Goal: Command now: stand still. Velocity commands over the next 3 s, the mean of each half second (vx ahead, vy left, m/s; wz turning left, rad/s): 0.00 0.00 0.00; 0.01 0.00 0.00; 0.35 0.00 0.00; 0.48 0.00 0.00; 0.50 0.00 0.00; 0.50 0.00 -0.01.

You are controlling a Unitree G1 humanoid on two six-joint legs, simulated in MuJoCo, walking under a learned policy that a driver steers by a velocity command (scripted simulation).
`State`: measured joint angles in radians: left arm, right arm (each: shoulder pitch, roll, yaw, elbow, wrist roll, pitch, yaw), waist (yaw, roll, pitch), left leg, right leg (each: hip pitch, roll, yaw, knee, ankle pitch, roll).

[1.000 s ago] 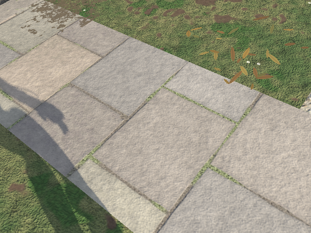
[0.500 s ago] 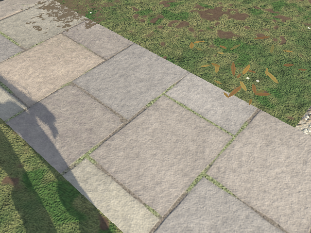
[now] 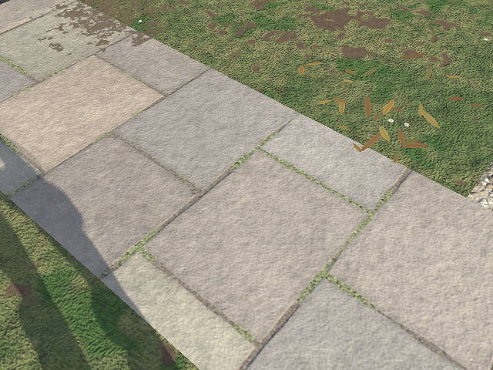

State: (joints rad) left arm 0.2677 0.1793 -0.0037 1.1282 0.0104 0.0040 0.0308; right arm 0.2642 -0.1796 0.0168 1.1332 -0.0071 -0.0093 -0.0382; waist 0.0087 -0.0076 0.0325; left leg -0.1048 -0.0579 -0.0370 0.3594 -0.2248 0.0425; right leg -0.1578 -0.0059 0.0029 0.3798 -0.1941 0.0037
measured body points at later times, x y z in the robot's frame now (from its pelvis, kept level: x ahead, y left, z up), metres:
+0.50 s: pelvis +0.01 +0.00 +0.00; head +0.02 +0.00 +0.45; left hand -0.01 +0.22 -0.16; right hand -0.01 -0.22 -0.16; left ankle -0.02 +0.10 -0.75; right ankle +0.01 -0.12 -0.75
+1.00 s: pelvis +0.01 -0.01 +0.00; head +0.02 -0.01 +0.45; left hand -0.02 +0.21 -0.17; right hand -0.02 -0.22 -0.16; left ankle -0.02 +0.10 -0.75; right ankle +0.01 -0.12 -0.75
